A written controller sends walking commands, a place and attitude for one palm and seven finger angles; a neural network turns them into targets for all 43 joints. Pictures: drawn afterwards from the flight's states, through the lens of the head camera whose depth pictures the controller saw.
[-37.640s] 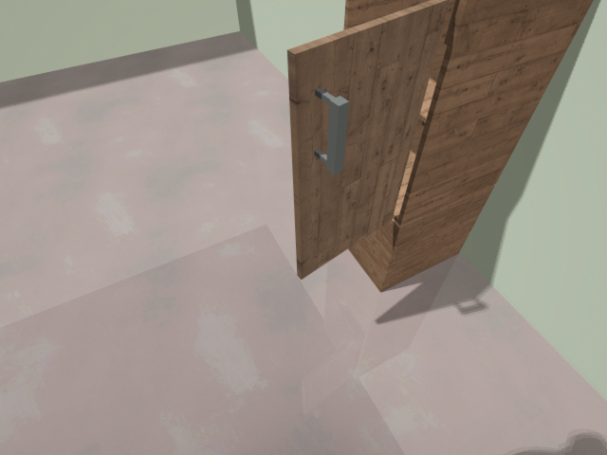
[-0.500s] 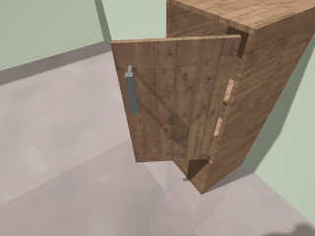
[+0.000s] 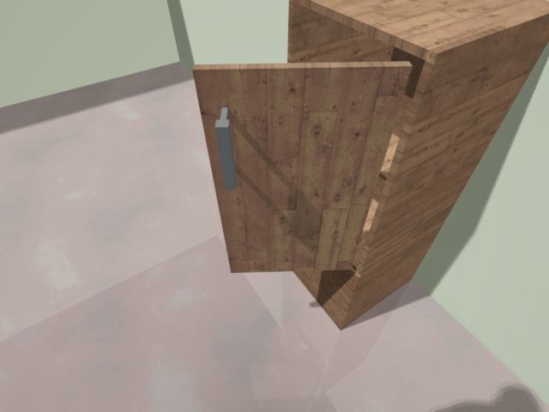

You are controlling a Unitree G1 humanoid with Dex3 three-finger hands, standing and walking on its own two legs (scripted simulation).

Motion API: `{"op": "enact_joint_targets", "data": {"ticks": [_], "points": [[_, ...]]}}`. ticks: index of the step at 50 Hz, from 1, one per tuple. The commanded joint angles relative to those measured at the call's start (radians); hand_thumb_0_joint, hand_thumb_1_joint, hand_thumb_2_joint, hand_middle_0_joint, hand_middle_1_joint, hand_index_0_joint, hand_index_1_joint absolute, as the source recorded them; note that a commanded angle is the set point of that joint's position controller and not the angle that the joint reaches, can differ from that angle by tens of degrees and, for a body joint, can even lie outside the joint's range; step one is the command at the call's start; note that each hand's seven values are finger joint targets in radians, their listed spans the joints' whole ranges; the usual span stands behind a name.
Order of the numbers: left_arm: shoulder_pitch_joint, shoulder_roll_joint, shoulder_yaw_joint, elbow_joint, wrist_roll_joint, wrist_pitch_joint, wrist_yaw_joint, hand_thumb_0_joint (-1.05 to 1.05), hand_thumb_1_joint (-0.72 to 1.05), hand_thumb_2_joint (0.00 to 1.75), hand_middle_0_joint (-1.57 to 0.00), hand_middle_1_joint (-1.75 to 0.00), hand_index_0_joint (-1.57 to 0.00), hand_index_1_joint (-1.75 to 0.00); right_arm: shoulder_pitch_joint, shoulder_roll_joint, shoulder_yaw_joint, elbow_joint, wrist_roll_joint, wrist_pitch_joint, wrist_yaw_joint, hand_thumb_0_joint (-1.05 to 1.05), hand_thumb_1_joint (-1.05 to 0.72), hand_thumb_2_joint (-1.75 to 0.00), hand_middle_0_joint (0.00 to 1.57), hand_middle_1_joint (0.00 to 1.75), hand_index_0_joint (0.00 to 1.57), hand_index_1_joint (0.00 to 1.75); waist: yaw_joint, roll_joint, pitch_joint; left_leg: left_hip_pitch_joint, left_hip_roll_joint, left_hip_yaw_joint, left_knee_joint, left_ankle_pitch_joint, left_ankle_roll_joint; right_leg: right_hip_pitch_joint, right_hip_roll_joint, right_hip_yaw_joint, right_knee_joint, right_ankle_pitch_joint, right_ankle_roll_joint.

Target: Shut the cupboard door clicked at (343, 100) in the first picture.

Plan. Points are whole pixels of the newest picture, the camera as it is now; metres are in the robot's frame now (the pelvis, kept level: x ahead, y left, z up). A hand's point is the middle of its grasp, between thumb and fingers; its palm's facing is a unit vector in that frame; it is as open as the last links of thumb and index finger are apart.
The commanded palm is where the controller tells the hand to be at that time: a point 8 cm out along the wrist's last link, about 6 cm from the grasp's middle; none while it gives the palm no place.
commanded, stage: come to a stop and stand still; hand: left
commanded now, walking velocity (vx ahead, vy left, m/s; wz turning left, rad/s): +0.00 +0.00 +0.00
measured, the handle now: (227, 149) +0.51 +0.12 +0.11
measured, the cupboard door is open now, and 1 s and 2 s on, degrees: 58 58 58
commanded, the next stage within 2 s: look again from close up in 0.82 s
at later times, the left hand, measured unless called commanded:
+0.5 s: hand out of the picture +0.12 +0.22 -0.15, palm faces -0.03 -0.95 -0.32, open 7.4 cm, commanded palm none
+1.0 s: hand out of the picture +0.13 +0.23 -0.15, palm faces -0.01 -0.94 -0.33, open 7.4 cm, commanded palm none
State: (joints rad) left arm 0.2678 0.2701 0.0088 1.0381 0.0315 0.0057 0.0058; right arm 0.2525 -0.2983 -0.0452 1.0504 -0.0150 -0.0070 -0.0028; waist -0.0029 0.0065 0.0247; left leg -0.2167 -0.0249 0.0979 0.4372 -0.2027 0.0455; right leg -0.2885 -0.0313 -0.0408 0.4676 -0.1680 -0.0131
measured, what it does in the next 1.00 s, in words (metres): shifts its weight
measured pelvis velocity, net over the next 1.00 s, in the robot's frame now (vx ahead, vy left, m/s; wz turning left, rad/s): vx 0.06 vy -0.01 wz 0.02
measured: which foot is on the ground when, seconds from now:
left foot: down 0.00-1.00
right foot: down 0.00-1.00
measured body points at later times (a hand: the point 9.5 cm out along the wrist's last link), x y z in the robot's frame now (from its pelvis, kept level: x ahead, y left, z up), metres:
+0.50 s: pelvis +0.04 -0.01 +0.01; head +0.05 -0.02 +0.46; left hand +0.12 +0.27 -0.12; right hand +0.10 -0.30 -0.14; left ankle +0.03 +0.09 -0.74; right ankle +0.07 -0.11 -0.74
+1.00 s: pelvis +0.06 -0.01 +0.01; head +0.07 -0.01 +0.46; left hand +0.13 +0.28 -0.13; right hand +0.15 -0.30 -0.12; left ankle +0.03 +0.09 -0.74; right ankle +0.07 -0.11 -0.74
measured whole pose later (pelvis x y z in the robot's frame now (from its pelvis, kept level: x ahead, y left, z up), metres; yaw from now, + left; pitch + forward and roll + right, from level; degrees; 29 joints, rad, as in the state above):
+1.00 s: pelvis +0.06 -0.01 +0.01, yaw +1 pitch -1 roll +0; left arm 0.13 0.33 -0.01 1.10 0.02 -0.01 0.00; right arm 0.10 -0.33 0.00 1.12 -0.01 -0.02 0.00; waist 0.01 0.00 0.03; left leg -0.07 -0.01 0.06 0.29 -0.20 0.02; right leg -0.13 0.00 -0.07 0.32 -0.16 -0.02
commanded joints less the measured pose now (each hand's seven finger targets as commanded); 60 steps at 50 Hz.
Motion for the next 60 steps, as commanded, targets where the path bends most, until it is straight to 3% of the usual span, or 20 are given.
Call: {"op": "enact_joint_targets", "data": {"ticks": [1, 7, 18, 28, 52, 60], "points": [[-0.054, 0.199, 0.039, -0.054, -0.008, -0.035, 0.012, 0.00, 0.90, 0.90, -0.20, -0.30, -0.20, -0.30, -0.020, -0.165, -0.029, -0.041, -0.002, -0.025, -0.007, 0.00, -0.90, -0.90, 0.20, 0.30, 0.20, 0.30, -0.014, -0.049, 0.013, -0.026, 0.117, -0.166, -0.118, -0.208, 0.003, -0.032, -0.114, 0.189, -0.181, -0.295, -0.041], [-0.091, 0.230, 0.036, -0.035, -0.010, -0.035, 0.012, 0.00, 0.90, 0.90, -0.20, -0.30, -0.20, -0.30, -0.038, -0.186, -0.020, -0.017, -0.001, -0.024, -0.001, 0.00, -0.90, -0.90, 0.20, 0.30, 0.20, 0.30, -0.013, -0.033, 0.024, -0.027, 0.120, -0.175, -0.136, -0.207, -0.003, -0.025, -0.119, 0.188, -0.204, -0.322, -0.034], [-0.131, 0.239, 0.022, -0.012, -0.017, -0.047, 0.015, 0.00, 0.90, 0.90, -0.20, -0.30, -0.20, -0.30, -0.101, -0.200, 0.002, 0.006, 0.003, -0.039, -0.005, 0.00, -0.90, -0.90, 0.20, 0.30, 0.20, 0.30, 0.002, -0.012, -0.046, 0.036, 0.152, -0.167, -0.152, 0.083, -0.011, 0.136, -0.116, 0.124, -0.159, 0.062, -0.029], [-0.172, 0.246, 0.020, -0.013, -0.016, -0.045, 0.017, 0.00, 0.90, 0.90, -0.20, -0.30, -0.20, -0.30, -0.144, -0.212, 0.007, 0.009, 0.002, -0.038, -0.010, 0.00, -0.90, -0.90, 0.20, 0.30, 0.20, 0.30, 0.003, -0.013, -0.082, 0.095, 0.160, -0.159, -0.165, 0.180, -0.016, 0.188, -0.118, 0.105, -0.154, 0.182, -0.025], [-0.174, 0.260, 0.019, 0.005, -0.017, -0.043, 0.013, 0.00, 0.90, 0.90, -0.20, -0.30, -0.20, -0.30, -0.180, -0.232, 0.013, 0.015, 0.002, -0.036, -0.014, 0.00, -0.90, -0.90, 0.20, 0.30, 0.20, 0.30, 0.006, -0.012, -0.087, 0.145, 0.163, -0.162, -0.187, 0.204, -0.019, 0.211, -0.123, 0.104, -0.191, 0.208, -0.022], [-0.169, 0.257, 0.018, 0.013, -0.016, -0.041, 0.012, 0.00, 0.90, 0.90, -0.20, -0.30, -0.20, -0.30, -0.175, -0.228, 0.014, 0.022, 0.003, -0.036, -0.015, 0.00, -0.90, -0.90, 0.20, 0.30, 0.20, 0.30, 0.008, -0.012, -0.058, 0.130, 0.161, -0.163, -0.197, 0.173, -0.019, 0.205, -0.123, 0.103, -0.205, 0.173, -0.020]]}}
